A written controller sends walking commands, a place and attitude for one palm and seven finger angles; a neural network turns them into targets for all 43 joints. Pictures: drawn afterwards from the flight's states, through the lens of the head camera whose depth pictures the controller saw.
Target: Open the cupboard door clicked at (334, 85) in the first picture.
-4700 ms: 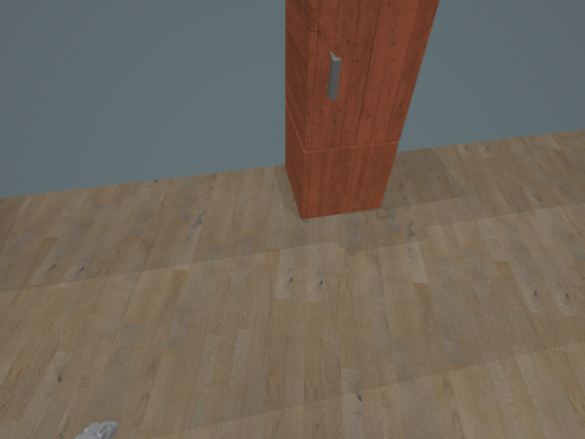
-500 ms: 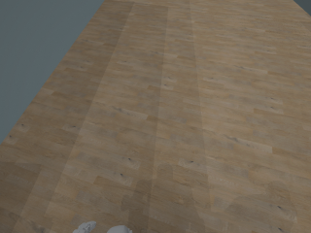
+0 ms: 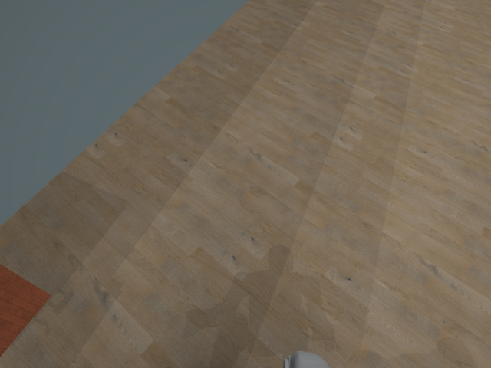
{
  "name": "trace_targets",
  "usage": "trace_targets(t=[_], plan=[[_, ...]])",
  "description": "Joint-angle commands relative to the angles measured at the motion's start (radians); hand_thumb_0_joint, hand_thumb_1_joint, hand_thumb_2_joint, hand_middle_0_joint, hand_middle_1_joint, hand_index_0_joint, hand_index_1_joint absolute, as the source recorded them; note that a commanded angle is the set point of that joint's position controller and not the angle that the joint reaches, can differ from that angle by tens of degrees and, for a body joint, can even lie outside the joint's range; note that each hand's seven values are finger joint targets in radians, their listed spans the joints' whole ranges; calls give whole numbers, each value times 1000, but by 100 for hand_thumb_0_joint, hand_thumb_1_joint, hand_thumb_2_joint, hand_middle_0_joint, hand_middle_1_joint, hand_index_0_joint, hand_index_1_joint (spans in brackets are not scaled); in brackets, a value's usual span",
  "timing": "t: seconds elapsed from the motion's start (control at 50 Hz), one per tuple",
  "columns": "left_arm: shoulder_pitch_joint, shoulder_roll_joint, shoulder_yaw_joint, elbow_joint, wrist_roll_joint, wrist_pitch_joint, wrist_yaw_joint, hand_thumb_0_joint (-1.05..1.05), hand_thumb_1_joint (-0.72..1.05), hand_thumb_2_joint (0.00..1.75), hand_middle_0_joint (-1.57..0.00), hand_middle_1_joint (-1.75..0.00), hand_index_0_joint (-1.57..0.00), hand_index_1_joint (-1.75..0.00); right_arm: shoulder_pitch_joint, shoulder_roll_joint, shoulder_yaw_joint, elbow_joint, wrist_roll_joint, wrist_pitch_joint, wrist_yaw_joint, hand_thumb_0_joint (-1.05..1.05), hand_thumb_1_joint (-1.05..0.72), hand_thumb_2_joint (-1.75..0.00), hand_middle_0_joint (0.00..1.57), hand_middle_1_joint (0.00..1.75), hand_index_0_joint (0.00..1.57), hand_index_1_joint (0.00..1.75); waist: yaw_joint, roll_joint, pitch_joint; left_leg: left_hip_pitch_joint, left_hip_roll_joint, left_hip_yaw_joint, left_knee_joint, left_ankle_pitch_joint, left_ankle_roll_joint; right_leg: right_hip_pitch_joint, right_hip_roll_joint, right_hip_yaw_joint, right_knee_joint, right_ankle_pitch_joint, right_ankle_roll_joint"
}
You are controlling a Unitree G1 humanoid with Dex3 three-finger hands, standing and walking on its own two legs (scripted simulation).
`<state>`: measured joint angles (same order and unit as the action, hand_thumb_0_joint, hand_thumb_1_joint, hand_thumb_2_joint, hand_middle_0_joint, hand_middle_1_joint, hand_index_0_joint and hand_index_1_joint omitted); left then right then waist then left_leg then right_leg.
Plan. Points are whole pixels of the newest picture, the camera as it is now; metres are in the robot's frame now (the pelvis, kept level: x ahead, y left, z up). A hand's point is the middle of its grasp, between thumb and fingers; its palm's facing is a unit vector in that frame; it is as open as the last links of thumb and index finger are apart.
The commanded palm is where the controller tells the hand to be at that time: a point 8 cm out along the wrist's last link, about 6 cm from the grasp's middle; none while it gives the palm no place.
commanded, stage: turn to face it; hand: left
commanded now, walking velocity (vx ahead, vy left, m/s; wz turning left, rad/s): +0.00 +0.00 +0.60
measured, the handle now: out of the picture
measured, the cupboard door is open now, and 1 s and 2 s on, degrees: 0 0 0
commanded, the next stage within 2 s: take the last steps up to it in 1.84 s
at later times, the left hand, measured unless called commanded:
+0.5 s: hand out of the picture +0.00 +0.13 -0.14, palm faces +0.32 -0.90 -0.28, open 7.4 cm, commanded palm none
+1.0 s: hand out of the picture -0.11 +0.19 -0.17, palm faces +0.62 -0.74 -0.26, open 7.4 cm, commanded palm none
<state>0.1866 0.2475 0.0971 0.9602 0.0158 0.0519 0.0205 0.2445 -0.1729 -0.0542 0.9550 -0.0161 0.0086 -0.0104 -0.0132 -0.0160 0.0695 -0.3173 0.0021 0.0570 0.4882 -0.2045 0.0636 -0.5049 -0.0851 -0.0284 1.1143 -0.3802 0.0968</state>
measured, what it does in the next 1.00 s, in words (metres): steps on the spot, turning left: right foot, then left foot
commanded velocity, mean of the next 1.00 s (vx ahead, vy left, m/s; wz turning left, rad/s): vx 0.00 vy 0.00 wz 0.60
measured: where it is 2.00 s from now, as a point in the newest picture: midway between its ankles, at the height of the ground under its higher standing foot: outside the picture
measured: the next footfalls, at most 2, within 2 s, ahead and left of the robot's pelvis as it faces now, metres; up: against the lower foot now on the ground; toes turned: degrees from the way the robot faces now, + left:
right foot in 0.28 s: +0.04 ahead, -0.17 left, +0.00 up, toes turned +8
left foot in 0.74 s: -0.06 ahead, +0.07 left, +0.00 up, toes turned +35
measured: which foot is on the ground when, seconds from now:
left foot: down 0.00-0.28, up 0.30-0.72, down 0.74-1.00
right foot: up 0.00-0.26, down 0.28-0.74, up 0.76-1.00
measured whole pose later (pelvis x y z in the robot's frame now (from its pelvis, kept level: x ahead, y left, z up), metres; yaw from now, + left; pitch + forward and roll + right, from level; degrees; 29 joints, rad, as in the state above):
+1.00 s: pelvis -0.04 -0.04 +0.00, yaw +36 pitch +0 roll -1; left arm 0.17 0.27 0.08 0.90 0.01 0.06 0.01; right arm 0.16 -0.21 -0.05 0.90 -0.01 0.02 0.00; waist 0.01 -0.03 0.08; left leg -0.25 -0.03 -0.01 0.48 -0.24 0.04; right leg -0.49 -0.11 -0.02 1.09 -0.39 0.11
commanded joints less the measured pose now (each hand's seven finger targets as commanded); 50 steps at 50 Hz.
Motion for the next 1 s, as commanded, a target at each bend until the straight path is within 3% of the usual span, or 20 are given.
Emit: trace_targets(t=[0.0, 0.1, 0.2, 0.22, 0.24, 0.26, 0.28, 0.32, 0.36, 0.38, 0.48, 0.62, 0.68, 0.7, 0.72, 0.74, 0.76, 0.78, 0.86, 0.98], plan=[[-51, 41, 1, -101, -3, -24, -1, 0, 90, 90, -20, -30, -20, -30, 66, -208, -54, -48, -4, -12, -10, 0, -90, -90, 20, 30, 20, 30, -32, 131, -168, 272, 248, -304, -136, 425, 102, -67, -1, 27, -79, -21, 12], [-72, 45, -4, -124, -8, -19, 3, 0, 90, 90, -20, -30, -20, -30, 26, -236, -65, -58, -10, 7, -1, 0, -90, -90, 20, 30, 20, 30, -34, 171, -118, 162, 231, -385, -152, 265, 109, 38, 27, 26, -248, -69, 0], [54, 61, 0, -111, -14, -30, 8, 0, 90, 90, -20, -30, -20, -30, -73, -247, -78, -101, -8, 22, 9, 0, -90, -90, 20, 30, 20, 30, 26, 175, -127, -27, 167, -421, -105, 124, 62, 310, 69, 2, -552, 61, -27], [104, 83, 8, -103, -11, -37, 11, 0, 90, 90, -20, -30, -20, -30, -92, -228, -77, -114, -2, 25, 12, 0, -90, -90, 20, 30, 20, 30, 53, 117, -140, -118, 120, -386, -48, 28, 18, 437, 38, 13, -707, 130, -40], [129, 171, 23, -112, 7, -49, 18, 0, 90, 90, -20, -30, -20, -30, -70, -160, -69, -127, 8, 29, 18, 0, -90, -90, 20, 30, 20, 30, 65, -130, -148, -295, -4, -251, 177, -183, -66, 556, -191, 239, -885, 1, -109], [89, 243, 26, -138, 13, -45, 20, 0, 90, 90, -20, -30, -20, -30, -82, -135, -66, -156, -1, 26, 16, 0, -90, -90, 20, 30, 20, 30, 62, -336, -99, -382, -88, -111, 434, -365, -119, 446, -414, 464, -932, 21, -206], [28, 219, 16, -164, 4, -40, 23, 0, 90, 90, -20, -30, -20, -30, -90, -191, -77, -153, -8, 31, 19, 0, -90, -90, 20, 30, 20, 30, 40, -204, -82, -307, -26, -153, 581, -343, -105, 298, -426, 382, -928, 9, -237], [-79, 146, 2, -184, 3, -52, 19, 0, 90, 90, -20, -30, -20, -30, -61, -175, -76, -107, -14, 48, 31, 0, -90, -90, 20, 30, 20, 30, -19, -169, -6, -290, 8, -129, 709, -220, -114, 220, -290, 230, -902, 56, -190], [-74, 102, -16, -178, 2, -62, 13, 0, 90, 90, -20, -30, -20, -30, -35, -161, -69, -89, -12, 49, 39, 0, -90, -90, 20, 30, 20, 30, -31, -148, 10, -301, 21, -89, 752, -137, -134, 267, -221, 64, -830, 269, -175], [-49, 96, -17, -168, 3, -64, 13, 0, 90, 90, -20, -30, -20, -30, -38, -153, -67, -88, -8, 49, 42, 0, -90, -90, 20, 30, 20, 30, -25, -146, 6, -302, 23, -78, 737, -130, -139, 294, -213, 31, -811, 348, -170], [80, 123, -12, -129, 7, -63, 14, 0, 90, 90, -20, -30, -20, -30, -130, -154, -56, -109, -4, 55, 41, 0, -90, -90, 20, 30, 20, 30, 36, -154, -36, -284, 42, -39, 618, -168, -160, 423, -254, -8, -781, 468, -197], [113, 179, 10, -109, 17, -49, 10, 0, 90, 90, -20, -30, -20, -30, -186, -132, -29, -131, 5, 35, 42, 0, -90, -90, 20, 30, 20, 30, 71, -225, -96, -128, 37, 50, 274, -241, -131, 474, -297, -71, -683, 613, -210], [100, 182, 16, -96, 8, -42, 5, 0, 90, 90, -20, -30, -20, -30, -112, -156, -34, -119, 3, 22, 38, 0, -90, -90, 20, 30, 20, 30, 33, -181, -137, 46, 26, 70, 33, -85, -108, 422, -284, -138, -557, 575, -151], [90, 171, 14, -104, -1, -37, 2, 0, 90, 90, -20, -30, -20, -30, -33, -206, -46, -100, 1, 13, 37, 0, -90, -90, 20, 30, 20, 30, -18, -70, -186, 215, 59, 14, -87, 84, -87, 314, -256, -172, -405, 474, -105], [79, 108, 6, -145, -9, -34, -7, 0, 90, 90, -20, -30, -20, -30, 32, -327, -77, -95, -5, 2, 30, 0, -90, -90, 20, 30, 20, 30, -56, 253, -218, 409, 316, -338, -114, 446, 30, 9, -112, -203, -173, -10, -16], [6, 77, -15, -182, -2, -26, -3, 0, 90, 90, -20, -30, -20, -30, 97, -379, -88, -70, 7, 9, 21, 0, -90, -90, 20, 30, 20, 30, -84, 315, -218, 406, 438, -436, -107, 755, 136, -107, -56, -100, -30, -314, 4], [-17, 97, -10, -186, 2, -19, -1, 0, 90, 90, -20, -30, -20, -30, 100, -354, -80, -59, 3, 12, 15, 0, -90, -90, 20, 30, 20, 30, -77, 207, -200, 368, 432, -364, -86, 715, 162, -103, -75, -38, 40, -260, -12], [-34, 85, -7, -168, 4, -14, 2, 0, 90, 90, -20, -30, -20, -30, 62, -318, -70, -65, -1, 6, 5, 0, -90, -90, 20, 30, 20, 30, -65, 251, -175, 302, 358, -337, -103, 639, 129, -103, -77, -10, 61, -196, -9], [15, 97, 2, -123, 1, -19, -12, 0, 90, 90, -20, -30, -20, -30, -75, -255, -47, -110, -1, -3, -1, 0, -90, -90, 20, 30, 20, 30, 0, 160, -119, 222, 220, -235, -120, 511, 70, -60, -42, 6, 62, -10, 6], [-42, 98, -1, -145, -1, -17, -5, 0, 90, 90, -20, -30, -20, -30, -27, -256, -52, -99, -3, 1, 2, 0, -90, -90, 20, 30, 20, 30, -18, 142, -107, 207, 212, -327, -146, 392, 97, -24, -15, 27, -78, -12, 16]])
